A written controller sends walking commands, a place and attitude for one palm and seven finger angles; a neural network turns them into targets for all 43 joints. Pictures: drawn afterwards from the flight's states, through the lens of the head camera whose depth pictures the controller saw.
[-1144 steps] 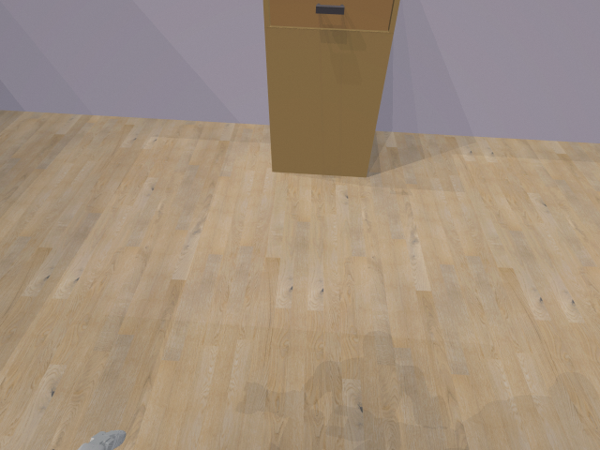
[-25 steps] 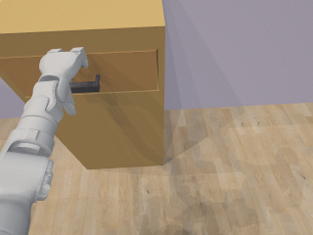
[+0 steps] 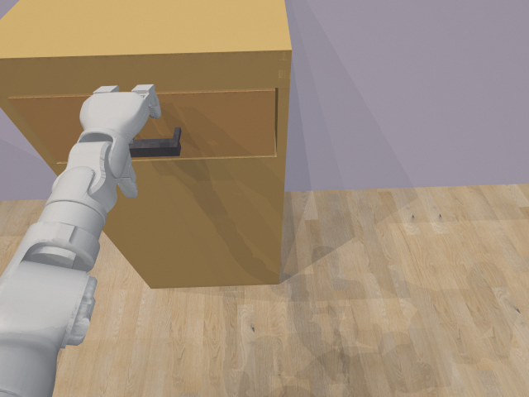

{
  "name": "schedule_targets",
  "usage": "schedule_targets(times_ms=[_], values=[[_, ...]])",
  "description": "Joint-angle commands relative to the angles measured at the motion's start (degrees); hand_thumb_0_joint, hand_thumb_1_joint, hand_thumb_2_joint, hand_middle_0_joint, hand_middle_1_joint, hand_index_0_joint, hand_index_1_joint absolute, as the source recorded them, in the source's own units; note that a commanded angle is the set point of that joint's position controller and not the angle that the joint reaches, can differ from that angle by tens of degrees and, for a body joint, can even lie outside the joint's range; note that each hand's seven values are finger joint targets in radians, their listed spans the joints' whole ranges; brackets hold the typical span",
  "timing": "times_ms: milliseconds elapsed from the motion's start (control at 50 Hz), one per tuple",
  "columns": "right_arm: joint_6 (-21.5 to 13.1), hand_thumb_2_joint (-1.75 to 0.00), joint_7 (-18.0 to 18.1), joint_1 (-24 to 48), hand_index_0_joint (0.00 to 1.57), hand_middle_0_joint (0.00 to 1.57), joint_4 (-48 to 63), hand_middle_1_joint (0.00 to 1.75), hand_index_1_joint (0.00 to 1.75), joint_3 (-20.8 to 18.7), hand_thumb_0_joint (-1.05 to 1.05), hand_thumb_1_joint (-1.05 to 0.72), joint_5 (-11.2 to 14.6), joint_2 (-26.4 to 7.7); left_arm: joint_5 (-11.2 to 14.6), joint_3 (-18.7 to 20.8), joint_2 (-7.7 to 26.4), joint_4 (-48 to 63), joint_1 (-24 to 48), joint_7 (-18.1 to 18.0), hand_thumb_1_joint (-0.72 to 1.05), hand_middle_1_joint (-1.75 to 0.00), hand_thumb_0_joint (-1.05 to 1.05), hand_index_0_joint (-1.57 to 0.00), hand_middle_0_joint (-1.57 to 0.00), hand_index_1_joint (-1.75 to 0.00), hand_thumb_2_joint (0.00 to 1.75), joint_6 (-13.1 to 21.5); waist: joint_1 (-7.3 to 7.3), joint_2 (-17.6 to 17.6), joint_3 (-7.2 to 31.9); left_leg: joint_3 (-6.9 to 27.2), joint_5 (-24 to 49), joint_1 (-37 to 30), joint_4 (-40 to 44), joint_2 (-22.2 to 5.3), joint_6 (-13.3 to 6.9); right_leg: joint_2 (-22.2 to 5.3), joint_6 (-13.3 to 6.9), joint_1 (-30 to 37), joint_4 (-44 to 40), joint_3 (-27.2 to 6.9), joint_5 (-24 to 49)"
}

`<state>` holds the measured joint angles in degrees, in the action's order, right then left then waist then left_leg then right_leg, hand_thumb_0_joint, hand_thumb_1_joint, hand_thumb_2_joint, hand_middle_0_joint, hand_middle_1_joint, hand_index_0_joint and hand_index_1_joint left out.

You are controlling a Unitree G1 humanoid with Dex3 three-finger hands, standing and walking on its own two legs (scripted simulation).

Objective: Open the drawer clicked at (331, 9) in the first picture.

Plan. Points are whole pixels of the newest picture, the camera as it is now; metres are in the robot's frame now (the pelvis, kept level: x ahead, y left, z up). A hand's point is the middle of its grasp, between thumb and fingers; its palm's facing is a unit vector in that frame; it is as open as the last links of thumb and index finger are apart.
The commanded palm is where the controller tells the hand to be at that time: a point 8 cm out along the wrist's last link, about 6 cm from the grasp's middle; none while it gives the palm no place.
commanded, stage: re-aim the fingers above the handle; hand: left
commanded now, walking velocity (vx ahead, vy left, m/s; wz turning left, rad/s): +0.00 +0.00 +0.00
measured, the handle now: (152, 140) +0.55 +0.21 +0.05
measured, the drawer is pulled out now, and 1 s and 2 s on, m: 0.00 0.00 0.00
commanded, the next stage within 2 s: lower the fingers behind the handle in 1.18 s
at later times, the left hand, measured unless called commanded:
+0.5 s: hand (124, 147) +0.48 +0.22 +0.11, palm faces -0.05 -0.02 -1.00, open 13.8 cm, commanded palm +0.46 +0.23 +0.17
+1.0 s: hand (133, 150) +0.48 +0.21 +0.10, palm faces -0.09 -0.01 -1.00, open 13.8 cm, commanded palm +0.47 +0.22 +0.17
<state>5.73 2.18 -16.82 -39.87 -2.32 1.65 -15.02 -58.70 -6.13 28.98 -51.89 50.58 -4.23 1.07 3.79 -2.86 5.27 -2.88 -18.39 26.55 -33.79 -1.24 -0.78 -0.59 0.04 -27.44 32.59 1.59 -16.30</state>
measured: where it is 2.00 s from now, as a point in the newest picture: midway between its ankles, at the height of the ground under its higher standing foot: outside the picture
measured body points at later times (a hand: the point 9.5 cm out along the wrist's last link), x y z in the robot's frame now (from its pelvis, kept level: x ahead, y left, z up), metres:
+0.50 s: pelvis +0.00 +0.00 +0.00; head +0.06 -0.01 +0.45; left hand +0.48 +0.22 +0.16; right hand +0.04 -0.27 -0.13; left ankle -0.03 +0.11 -0.73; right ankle -0.01 -0.12 -0.73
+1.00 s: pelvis +0.00 +0.00 +0.00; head +0.07 -0.01 +0.44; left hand +0.48 +0.21 +0.16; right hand +0.06 -0.27 -0.13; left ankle -0.03 +0.11 -0.73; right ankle -0.01 -0.12 -0.73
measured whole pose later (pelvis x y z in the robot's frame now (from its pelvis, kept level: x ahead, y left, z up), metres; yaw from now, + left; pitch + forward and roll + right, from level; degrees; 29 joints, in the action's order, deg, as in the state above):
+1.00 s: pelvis +0.00 +0.00 +0.00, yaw +0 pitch +12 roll -1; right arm 6.4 2.7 -18.4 -39.0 -2.5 1.4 -14.9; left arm -57.8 -6.2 30.1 -49.2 48.5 -0.4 4.1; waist 3.6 -2.9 5.1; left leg -2.7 -19.1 27.5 -34.7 -1.4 -0.8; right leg -0.4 0.0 -28.1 33.0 1.7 -16.8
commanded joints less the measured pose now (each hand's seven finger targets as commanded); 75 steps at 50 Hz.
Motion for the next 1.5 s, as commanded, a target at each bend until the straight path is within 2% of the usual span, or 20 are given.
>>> schedule_targets(times_ms=[0, 80, 120, 200, 260, 320, 440, 520, 560, 620, 780, 840, 900, 1000, 1100, 1160, 1240, 1300, 1360, 1480], values=[[-1.29, -0.90, 0.68, -3.37, 0.20, 0.20, 4.67, 0.30, 0.30, -2.43, 0.00, -0.90, -0.15, -8.78, -0.69, 5.30, 14.33, 8.74, 29.08, -2.11, -0.50, -1.20, 0.00, -0.30, -0.30, -1.20, 0.30, -0.01, 1.02, 1.09, 18.80, 1.04, 21.27, -9.62, 2.00, 2.11, -1.52, 2.62, -1.88, 7.69, -2.18, -0.12, 17.26], [-1.65, -0.90, 0.75, -3.67, 0.20, 0.20, 5.45, 0.30, 0.30, -2.52, 0.00, -0.90, -0.46, -8.29, -1.16, 6.73, 15.44, 9.54, 28.79, -2.80, -0.50, -1.20, 0.00, -0.30, -0.30, -1.20, 0.30, 1.12, 0.40, 0.29, 21.60, 0.86, 22.30, -10.20, 1.23, 2.07, -1.50, 2.62, -1.81, 8.21, -1.19, -0.23, 18.27], [-1.51, -0.90, 1.16, -3.86, 0.20, 0.20, 5.40, 0.30, 0.30, -2.21, 0.00, -0.90, -0.41, -8.85, -1.79, 10.96, 21.55, 7.61, 29.05, -3.29, -0.50, -1.20, 0.00, -0.30, -0.30, -1.20, 0.30, 1.49, -0.07, 2.51, 21.65, 0.97, 20.91, -7.27, 1.32, 2.11, -1.58, 2.46, -1.60, 9.95, -0.83, -0.59, 18.55], [-1.82, -0.90, 1.10, -4.25, 0.20, 0.20, 5.95, 0.30, 0.30, -2.60, 0.00, -0.90, -0.64, -8.51, -1.75, 10.83, 20.70, 9.75, 27.45, -3.78, -0.50, -1.20, 0.00, -0.30, -0.30, -1.20, 0.30, 2.05, -0.58, 1.35, 25.58, 0.31, 24.48, -8.56, 0.44, 2.20, -1.74, 2.43, -1.52, 12.24, -0.54, -0.91, 22.19], [-1.79, -0.90, 0.81, -4.75, 0.20, 0.20, 5.52, 0.30, 0.30, -2.94, 0.00, -0.90, -0.31, -8.71, -1.32, 8.22, 17.91, 10.04, 26.75, -3.09, -0.50, -1.20, 0.00, -0.30, -0.30, -1.20, 0.30, 1.95, 0.33, 1.09, 23.49, 0.46, 24.66, -9.13, 0.40, 1.95, -1.71, 2.69, -1.38, 10.10, -0.81, -0.57, 22.05], [-1.63, -0.90, 0.44, -5.19, 0.20, 0.20, 5.53, 0.30, 0.30, -3.65, 0.00, -0.90, -0.30, -8.65, 0.05, 5.02, 13.75, 15.03, 26.47, -1.56, -0.50, -1.20, 0.00, -0.30, -0.30, -1.20, 0.30, 2.46, 0.81, -1.09, 26.01, 0.69, 29.34, -13.60, -0.46, 1.64, -1.88, 2.94, -1.38, 9.12, -1.21, -0.68, 23.10], [-0.87, -0.90, 0.78, -4.71, 0.20, 0.20, 4.37, 0.30, 0.30, -2.97, 0.00, -0.90, 0.13, -9.10, 1.02, 6.93, 16.40, 11.08, 25.88, -0.25, -0.50, -1.20, 0.00, -0.30, -0.30, -1.20, 0.30, 2.58, 1.11, 1.89, 17.24, 1.12, 21.03, -8.66, 1.25, 2.11, -1.85, 2.89, -1.66, 7.41, -2.37, -0.31, 18.31], [-1.30, -0.90, 0.92, -4.71, 0.20, 0.20, 4.48, 0.30, 0.30, -2.91, 0.00, -0.90, -0.32, -8.66, -0.49, 9.08, 19.79, 14.27, 30.88, -2.23, -0.50, -1.20, 0.00, -0.30, -0.30, -1.20, 0.30, 4.29, 0.44, -3.05, 21.65, 1.37, 22.78, -9.88, 0.72, 2.22, -1.52, 2.80, -2.03, 7.69, -1.04, -0.57, 18.44], [-1.64, -0.90, 0.66, -5.08, 0.20, 0.20, 4.53, 0.30, 0.30, -3.19, 0.00, -0.90, -0.46, -8.34, -0.90, 8.48, 18.28, 15.44, 31.47, -3.48, -0.50, -1.20, 0.00, -0.30, -0.30, -1.20, 0.30, 4.62, 0.63, -4.17, 24.06, 1.67, 25.47, -12.19, -0.17, 1.97, -1.30, 3.09, -2.14, 6.49, -0.38, -0.23, 18.72], [-1.60, -0.90, 0.43, -5.33, 0.20, 0.20, 4.66, 0.30, 0.30, -3.03, 0.00, -0.90, -0.71, -8.50, -1.08, 10.81, 20.51, 12.83, 29.74, -4.66, -0.50, -1.20, 0.00, -0.30, -0.30, -1.20, 0.30, 3.49, 0.01, -1.93, 26.26, 1.53, 27.90, -11.14, -0.71, 1.92, -1.27, 3.13, -1.85, 8.91, 0.33, -0.24, 21.44], [-0.74, -0.90, 0.09, -4.39, 0.20, 0.20, 5.61, 0.30, 0.30, -2.83, 0.00, -0.90, 0.06, -9.12, -0.62, 6.49, 15.78, 7.48, 23.12, -1.53, -0.50, -1.20, 0.00, -0.30, -0.30, -1.20, 0.30, -1.72, 0.08, 3.04, 22.43, 0.21, 25.31, -8.56, 0.45, 1.74, -1.76, 2.82, -1.32, 10.40, -1.04, -0.10, 22.82], [-0.29, -0.90, 0.72, -4.11, 0.20, 0.20, 5.91, 0.30, 0.30, -2.81, 0.00, -0.90, 0.29, -8.99, 0.14, 2.46, 11.92, 10.16, 25.45, 1.17, -0.50, -1.20, 0.00, -0.30, -0.30, -1.20, 0.30, -0.35, 1.75, 3.84, 20.54, 0.42, 23.04, -9.46, 0.59, 1.94, -2.11, 2.76, -1.14, 8.76, -1.95, -0.36, 21.39], [-0.65, -0.90, 1.15, -4.15, 0.20, 0.20, 6.22, 0.30, 0.30, -3.20, 0.00, -0.90, -0.09, -8.73, 1.10, 3.17, 12.51, 16.86, 27.90, 1.97, -0.50, -1.20, 0.00, -0.30, -0.30, -1.20, 0.30, 3.21, 1.68, 0.41, 22.09, 1.06, 25.21, -12.76, 0.12, 2.10, -2.25, 2.91, -1.55, 7.91, -1.99, -0.55, 20.96], [-0.99, -0.90, 1.26, -4.62, 0.20, 0.20, 4.71, 0.30, 0.30, -2.77, 0.00, -0.90, -0.66, -8.47, 0.58, 10.07, 19.81, 15.80, 30.88, -2.02, -0.50, -1.20, 0.00, -0.30, -0.30, -1.20, 0.30, 5.75, 0.59, -1.09, 21.73, 1.61, 24.77, -10.42, -0.32, 2.41, -1.66, 2.95, -1.93, 7.84, -0.68, -0.45, 20.14], [-1.38, -0.90, 0.62, -4.17, 0.20, 0.20, 4.32, 0.30, 0.30, -2.18, 0.00, -0.90, -0.70, -8.21, -2.11, 14.53, 25.15, 8.99, 29.25, -7.39, -0.50, -1.20, 0.00, -0.30, -0.30, -1.20, 0.30, 1.64, -1.35, -1.43, 24.27, 0.87, 24.69, -6.20, -0.06, 2.40, -0.89, 2.81, -2.00, 11.16, 0.76, -0.35, 21.22], [-1.66, -0.90, 0.05, -4.78, 0.20, 0.20, 4.44, 0.30, 0.30, -2.63, 0.00, -0.90, -0.55, -8.42, -2.63, 8.77, 18.75, 6.42, 28.50, -6.60, -0.50, -1.20, 0.00, -0.30, -0.30, -1.20, 0.30, -1.78, 0.01, -1.34, 25.90, 0.19, 26.38, -8.23, -0.33, 1.84, -1.01, 2.81, -1.58, 10.16, 0.59, -0.06, 22.78], [-0.81, -0.90, 0.41, -5.22, 0.20, 0.20, 5.38, 0.30, 0.30, -3.09, 0.00, -0.90, 0.18, -9.35, -0.27, 2.18, 12.08, 6.48, 25.93, -0.27, -0.50, -1.20, 0.00, -0.30, -0.30, -1.20, 0.30, -3.37, 2.06, 2.92, 24.92, -0.14, 24.98, -10.19, -0.20, 1.78, -1.99, 2.80, -0.92, 9.99, -1.45, -0.42, 23.67], [-0.37, -0.90, 1.45, -5.20, 0.20, 0.20, 5.13, 0.30, 0.30, -3.11, 0.00, -0.90, 0.16, -9.72, 1.23, 2.05, 12.28, 8.08, 25.09, 4.15, -0.50, -1.20, 0.00, -0.30, -0.30, -1.20, 0.30, -0.30, 3.07, 5.88, 21.02, 0.30, 22.20, -9.44, 0.27, 2.12, -2.45, 2.60, -0.82, 9.51, -2.78, -0.67, 22.69], [-0.33, -0.90, 2.17, -4.91, 0.20, 0.20, 5.23, 0.30, 0.30, -2.78, 0.00, -0.90, -0.05, -9.05, 1.50, 4.12, 14.41, 11.28, 25.15, 4.97, -0.50, -1.20, 0.00, -0.30, -0.30, -1.20, 0.30, 4.61, 2.11, 3.69, 18.74, 0.72, 20.74, -8.52, 0.09, 2.62, -2.53, 2.48, -1.10, 8.28, -2.22, -1.12, 21.33], [-1.05, -0.90, 0.98, -5.92, 0.20, 0.20, 4.90, 0.30, 0.30, -3.11, 0.00, -0.90, -1.11, -7.92, -0.43, 14.42, 22.86, 16.41, 25.84, -3.96, -0.50, -1.20, 0.00, -0.30, -0.30, -1.20, 0.30, 9.71, -1.28, -4.87, 24.79, 1.61, 29.93, -8.84, -2.68, 2.27, -1.07, 3.11, -2.14, 7.08, 2.37, -0.51, 23.12]])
